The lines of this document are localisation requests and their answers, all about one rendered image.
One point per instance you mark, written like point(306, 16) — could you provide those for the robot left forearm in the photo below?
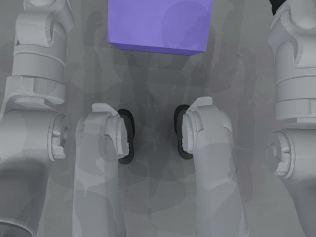
point(40, 46)

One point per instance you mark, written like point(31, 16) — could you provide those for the left robot foot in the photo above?
point(130, 128)

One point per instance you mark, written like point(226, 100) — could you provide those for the right robot upper arm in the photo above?
point(291, 155)

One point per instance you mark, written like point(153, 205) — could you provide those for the left robot upper arm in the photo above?
point(30, 143)

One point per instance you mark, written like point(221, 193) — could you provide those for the right robot hand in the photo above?
point(276, 4)

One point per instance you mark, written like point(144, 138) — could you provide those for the carton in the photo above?
point(176, 27)

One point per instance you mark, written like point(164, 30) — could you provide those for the robot right forearm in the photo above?
point(292, 38)

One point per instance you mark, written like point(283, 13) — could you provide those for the robot right shin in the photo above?
point(205, 101)

